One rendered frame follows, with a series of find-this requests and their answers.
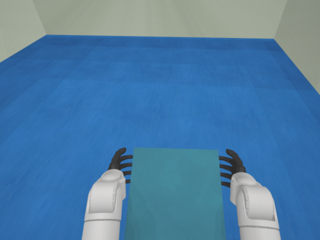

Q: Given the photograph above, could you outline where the left robot hand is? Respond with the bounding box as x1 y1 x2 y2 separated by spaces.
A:
108 147 133 184

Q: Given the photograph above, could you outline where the right robot forearm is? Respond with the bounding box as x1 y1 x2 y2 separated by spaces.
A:
230 172 281 240

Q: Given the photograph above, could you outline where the carton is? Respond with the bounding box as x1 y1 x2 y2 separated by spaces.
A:
124 147 226 240

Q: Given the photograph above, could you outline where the right robot hand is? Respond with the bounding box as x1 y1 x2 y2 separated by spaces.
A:
218 149 246 188

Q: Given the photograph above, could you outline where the left robot forearm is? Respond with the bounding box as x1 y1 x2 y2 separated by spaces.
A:
81 169 126 240

